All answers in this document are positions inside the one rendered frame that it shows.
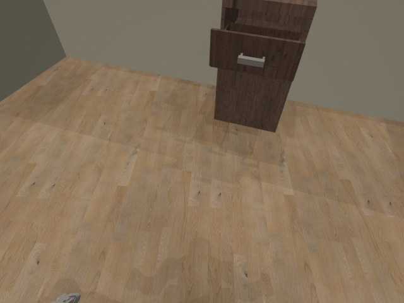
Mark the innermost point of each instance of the handle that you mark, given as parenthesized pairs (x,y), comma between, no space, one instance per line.
(252,61)

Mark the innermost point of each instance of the drawer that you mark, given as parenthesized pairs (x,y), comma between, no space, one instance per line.
(282,50)

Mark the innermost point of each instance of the cabinet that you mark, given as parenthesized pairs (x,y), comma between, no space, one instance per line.
(248,99)

